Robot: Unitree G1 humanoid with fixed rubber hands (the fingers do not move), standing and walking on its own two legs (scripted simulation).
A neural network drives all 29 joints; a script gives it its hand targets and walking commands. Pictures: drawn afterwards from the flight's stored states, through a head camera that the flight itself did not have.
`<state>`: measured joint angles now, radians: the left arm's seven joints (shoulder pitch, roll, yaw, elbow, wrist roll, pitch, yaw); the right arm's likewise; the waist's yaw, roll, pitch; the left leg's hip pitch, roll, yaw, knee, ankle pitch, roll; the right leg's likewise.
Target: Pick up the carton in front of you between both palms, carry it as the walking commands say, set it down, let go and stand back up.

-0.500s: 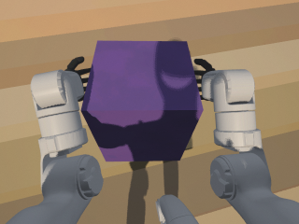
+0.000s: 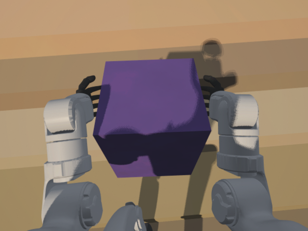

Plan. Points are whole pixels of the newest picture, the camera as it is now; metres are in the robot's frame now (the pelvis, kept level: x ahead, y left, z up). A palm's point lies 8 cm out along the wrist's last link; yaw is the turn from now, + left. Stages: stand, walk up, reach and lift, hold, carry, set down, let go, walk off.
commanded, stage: carry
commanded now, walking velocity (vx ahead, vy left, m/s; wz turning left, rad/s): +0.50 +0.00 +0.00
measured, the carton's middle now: (152, 123) +0.38 -0.01 +0.06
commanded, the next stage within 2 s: none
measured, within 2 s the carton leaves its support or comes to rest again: neither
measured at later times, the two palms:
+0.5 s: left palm out of the picture +0.63 +0.14 +0.35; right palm out of the picture +0.67 -0.16 +0.36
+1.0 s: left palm out of the picture +0.91 +0.17 +0.44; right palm out of the picture +0.92 -0.13 +0.43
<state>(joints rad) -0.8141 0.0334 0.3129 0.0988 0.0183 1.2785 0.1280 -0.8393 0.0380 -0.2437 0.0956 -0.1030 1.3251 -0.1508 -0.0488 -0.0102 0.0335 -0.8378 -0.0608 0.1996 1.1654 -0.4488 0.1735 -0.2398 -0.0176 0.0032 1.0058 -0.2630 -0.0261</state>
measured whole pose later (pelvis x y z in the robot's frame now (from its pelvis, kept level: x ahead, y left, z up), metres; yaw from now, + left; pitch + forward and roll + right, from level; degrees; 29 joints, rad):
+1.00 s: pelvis +0.54 +0.02 +0.26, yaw +1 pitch +6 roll +3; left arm -0.87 0.03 0.28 0.23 0.07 1.36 0.13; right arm -0.91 -0.05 -0.23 0.28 -0.07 1.38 -0.14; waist 0.01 0.02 -0.12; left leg -1.01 0.09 0.14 1.25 -0.36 0.11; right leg -0.01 -0.15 -0.12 0.22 -0.23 0.00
